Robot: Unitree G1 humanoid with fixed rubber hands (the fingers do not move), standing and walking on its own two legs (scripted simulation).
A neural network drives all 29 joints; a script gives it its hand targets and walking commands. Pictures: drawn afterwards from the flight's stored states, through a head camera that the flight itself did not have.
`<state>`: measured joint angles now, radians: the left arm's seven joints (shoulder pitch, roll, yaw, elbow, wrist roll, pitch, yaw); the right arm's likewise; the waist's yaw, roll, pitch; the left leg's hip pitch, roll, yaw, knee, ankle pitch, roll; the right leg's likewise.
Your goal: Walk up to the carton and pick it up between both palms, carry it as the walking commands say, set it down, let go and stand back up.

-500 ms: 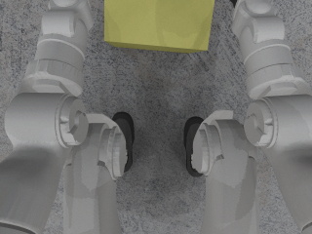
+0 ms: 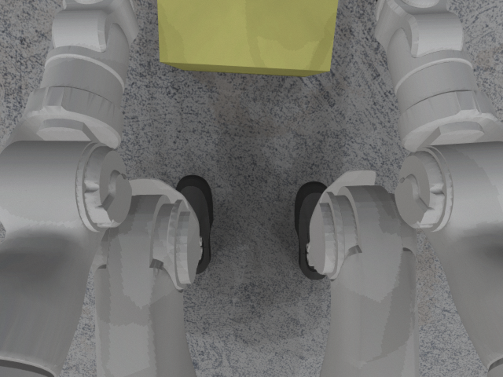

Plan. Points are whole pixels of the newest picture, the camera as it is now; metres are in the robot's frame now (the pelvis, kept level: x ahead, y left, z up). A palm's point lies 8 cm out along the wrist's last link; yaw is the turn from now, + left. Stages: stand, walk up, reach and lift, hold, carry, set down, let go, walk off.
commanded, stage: set down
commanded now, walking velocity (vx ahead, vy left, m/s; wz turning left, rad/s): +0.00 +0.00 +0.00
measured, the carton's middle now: out of the picture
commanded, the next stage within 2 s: none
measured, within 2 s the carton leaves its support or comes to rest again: neither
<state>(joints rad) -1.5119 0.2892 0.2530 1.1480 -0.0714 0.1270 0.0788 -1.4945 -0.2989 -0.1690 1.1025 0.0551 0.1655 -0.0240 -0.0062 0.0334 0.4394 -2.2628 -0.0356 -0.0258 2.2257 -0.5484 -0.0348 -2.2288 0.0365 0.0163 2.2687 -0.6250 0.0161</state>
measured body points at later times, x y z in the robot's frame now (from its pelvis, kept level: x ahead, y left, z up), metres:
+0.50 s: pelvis +0.00 +0.00 +0.00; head +0.37 -0.01 +0.24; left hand +0.56 +0.15 -0.19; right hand +0.55 -0.16 -0.19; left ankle +0.12 +0.12 -0.32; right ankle +0.10 -0.12 -0.32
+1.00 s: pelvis +0.00 +0.00 +0.00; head +0.38 -0.01 +0.23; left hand +0.56 +0.16 -0.19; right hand +0.55 -0.17 -0.20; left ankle +0.12 +0.12 -0.32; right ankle +0.10 -0.12 -0.32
